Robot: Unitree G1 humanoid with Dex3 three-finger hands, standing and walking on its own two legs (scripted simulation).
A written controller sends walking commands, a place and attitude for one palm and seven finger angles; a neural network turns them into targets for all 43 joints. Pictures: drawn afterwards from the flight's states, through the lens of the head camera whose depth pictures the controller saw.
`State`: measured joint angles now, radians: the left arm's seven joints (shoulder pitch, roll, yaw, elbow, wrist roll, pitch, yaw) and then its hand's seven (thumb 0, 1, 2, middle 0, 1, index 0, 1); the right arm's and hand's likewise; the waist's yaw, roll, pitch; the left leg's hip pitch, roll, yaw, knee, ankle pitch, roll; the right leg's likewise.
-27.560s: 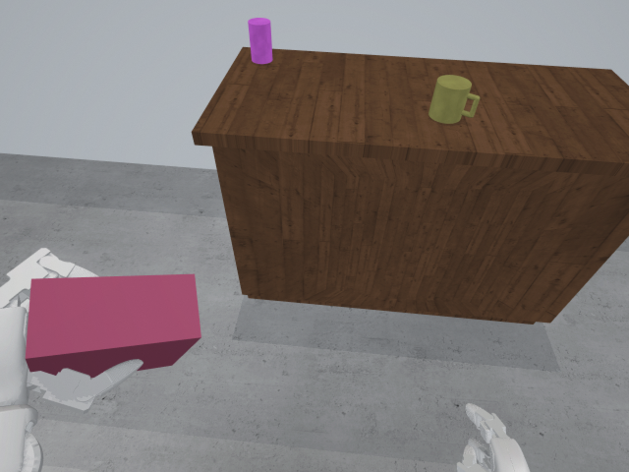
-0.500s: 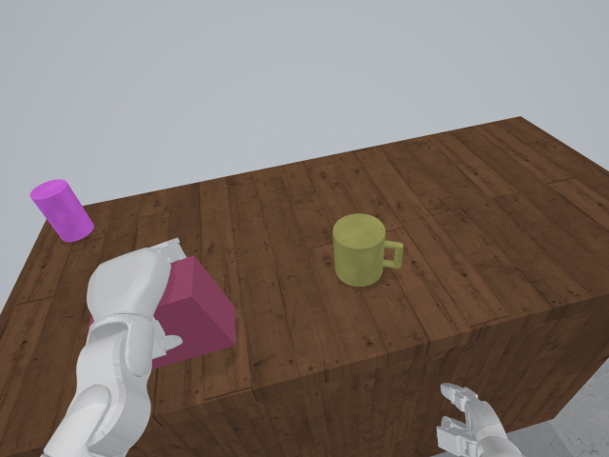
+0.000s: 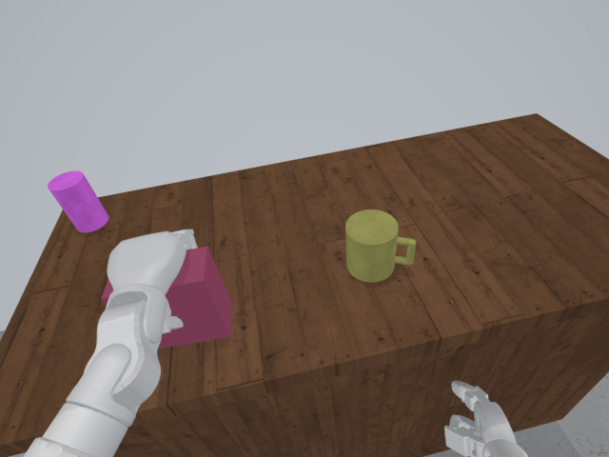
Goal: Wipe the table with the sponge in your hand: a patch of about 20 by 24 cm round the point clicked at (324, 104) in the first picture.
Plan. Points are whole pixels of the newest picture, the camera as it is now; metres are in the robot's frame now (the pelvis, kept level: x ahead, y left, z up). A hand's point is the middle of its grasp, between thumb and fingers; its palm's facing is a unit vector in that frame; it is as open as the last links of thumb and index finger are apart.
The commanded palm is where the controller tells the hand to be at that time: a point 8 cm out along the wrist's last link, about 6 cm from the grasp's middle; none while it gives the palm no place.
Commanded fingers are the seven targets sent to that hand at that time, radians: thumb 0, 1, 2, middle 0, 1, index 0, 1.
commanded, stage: wipe forward along the middle lane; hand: left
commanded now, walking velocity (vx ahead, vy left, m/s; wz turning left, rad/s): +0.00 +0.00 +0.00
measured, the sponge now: (180, 310) +0.29 +0.24 +0.05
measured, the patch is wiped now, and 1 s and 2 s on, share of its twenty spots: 1.00 1.00 1.00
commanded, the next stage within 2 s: slide back across to the first lane in 1.18 s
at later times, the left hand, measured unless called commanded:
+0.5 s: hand (170, 255) +0.34 +0.26 +0.10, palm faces -0.01 -0.04 -1.00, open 10.1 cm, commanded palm +0.32 +0.25 +0.14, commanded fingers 0.00 0.10 1.30 -1.20 -1.60 -1.20 -1.60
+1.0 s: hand (170, 231) +0.39 +0.28 +0.11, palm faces -0.06 -0.01 -1.00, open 10.1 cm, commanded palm +0.38 +0.28 +0.14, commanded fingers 0.00 0.10 1.30 -1.20 -1.60 -1.20 -1.60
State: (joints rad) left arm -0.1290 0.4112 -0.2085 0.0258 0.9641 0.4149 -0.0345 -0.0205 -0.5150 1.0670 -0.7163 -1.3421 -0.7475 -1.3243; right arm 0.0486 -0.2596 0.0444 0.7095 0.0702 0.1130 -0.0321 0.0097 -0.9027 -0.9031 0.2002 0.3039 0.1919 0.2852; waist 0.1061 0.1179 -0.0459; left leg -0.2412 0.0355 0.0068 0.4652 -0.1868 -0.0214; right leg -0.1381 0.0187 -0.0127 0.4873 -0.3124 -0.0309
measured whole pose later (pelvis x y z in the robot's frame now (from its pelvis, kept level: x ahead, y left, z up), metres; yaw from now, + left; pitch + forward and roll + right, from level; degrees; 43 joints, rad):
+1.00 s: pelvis -0.01 +0.01 +0.00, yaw +0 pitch +3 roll -1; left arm -0.65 0.46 -0.14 0.74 1.00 0.24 0.00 0.01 -0.53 1.07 -0.73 -1.34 -0.76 -1.32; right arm 0.16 -0.27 0.02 0.70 0.09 0.13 -0.06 0.01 -0.90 -0.90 0.20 0.30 0.21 0.30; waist 0.02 0.07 -0.09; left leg -0.38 0.04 0.00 0.51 -0.18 -0.01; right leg -0.26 0.02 -0.02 0.50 -0.29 -0.02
